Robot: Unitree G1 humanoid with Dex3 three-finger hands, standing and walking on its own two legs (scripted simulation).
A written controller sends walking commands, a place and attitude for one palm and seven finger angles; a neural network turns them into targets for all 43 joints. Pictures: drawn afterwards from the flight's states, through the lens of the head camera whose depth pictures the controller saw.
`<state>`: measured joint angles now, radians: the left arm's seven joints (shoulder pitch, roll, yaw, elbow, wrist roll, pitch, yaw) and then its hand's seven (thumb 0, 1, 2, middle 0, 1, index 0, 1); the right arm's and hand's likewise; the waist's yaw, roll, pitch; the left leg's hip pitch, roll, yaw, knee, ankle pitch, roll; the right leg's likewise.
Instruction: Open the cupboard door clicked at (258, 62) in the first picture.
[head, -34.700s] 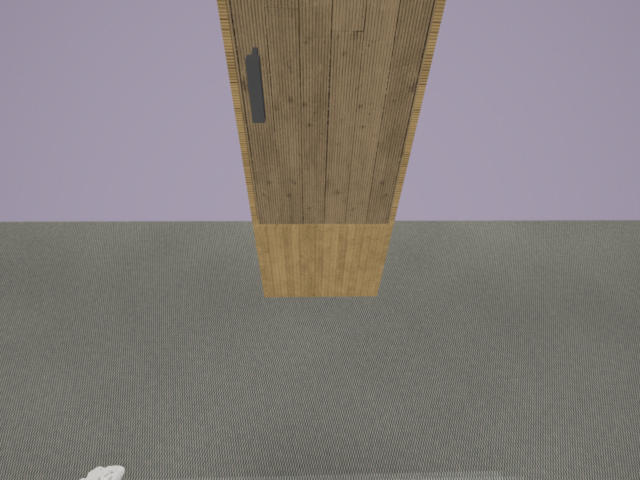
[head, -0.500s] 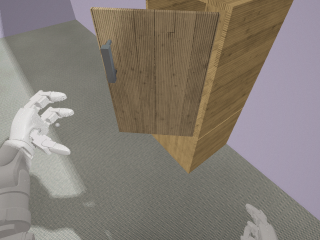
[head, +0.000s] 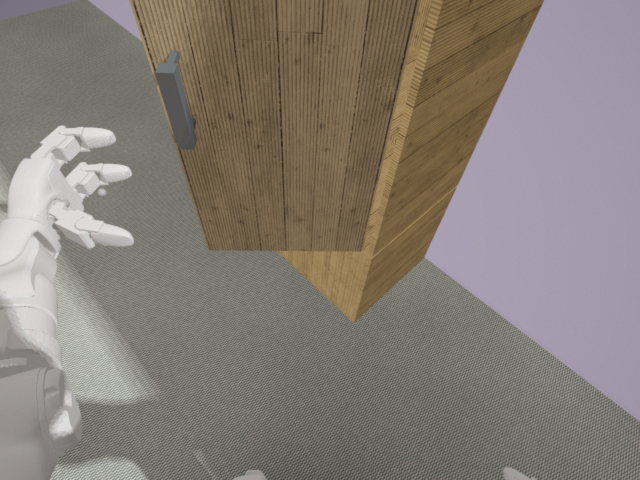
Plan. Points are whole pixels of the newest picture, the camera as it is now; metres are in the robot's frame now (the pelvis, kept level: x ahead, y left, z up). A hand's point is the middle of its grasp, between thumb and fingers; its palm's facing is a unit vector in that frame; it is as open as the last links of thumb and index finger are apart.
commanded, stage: move the hooked fingers beside the handle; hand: left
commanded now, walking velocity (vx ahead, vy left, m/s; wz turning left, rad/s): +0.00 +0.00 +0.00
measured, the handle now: (181, 101) +0.62 +0.23 +0.11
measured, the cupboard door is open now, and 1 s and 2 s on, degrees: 47 47 47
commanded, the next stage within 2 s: slide the fingers in behind the handle in 1.92 s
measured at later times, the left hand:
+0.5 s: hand (125, 143) +0.51 +0.27 +0.12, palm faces +0.04 -1.00 +0.00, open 14.0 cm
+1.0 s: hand (128, 116) +0.57 +0.29 +0.12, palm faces +0.04 -1.00 +0.00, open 14.0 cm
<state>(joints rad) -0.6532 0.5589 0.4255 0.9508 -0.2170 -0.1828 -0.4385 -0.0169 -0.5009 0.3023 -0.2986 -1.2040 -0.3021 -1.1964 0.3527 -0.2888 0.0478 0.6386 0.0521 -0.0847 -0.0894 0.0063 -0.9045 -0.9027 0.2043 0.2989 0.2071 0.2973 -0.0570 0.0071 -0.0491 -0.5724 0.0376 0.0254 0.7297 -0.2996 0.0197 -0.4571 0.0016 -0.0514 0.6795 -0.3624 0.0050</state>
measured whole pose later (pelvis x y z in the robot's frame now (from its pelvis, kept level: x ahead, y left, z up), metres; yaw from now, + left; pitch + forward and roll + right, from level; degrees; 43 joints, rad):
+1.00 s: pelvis +0.02 +0.01 -0.02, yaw -3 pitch +22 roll -5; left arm -1.17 0.97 0.52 1.40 -0.02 -0.20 -0.47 -0.02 -0.50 0.30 -0.30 -1.20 -0.30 -1.20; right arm 0.46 -0.30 0.08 0.60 0.01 0.08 -0.08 0.00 -0.90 -0.90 0.21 0.30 0.21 0.30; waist -0.24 0.02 -0.06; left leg -0.89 0.08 0.02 0.88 -0.38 0.03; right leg -0.75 0.05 -0.04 0.76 -0.39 0.02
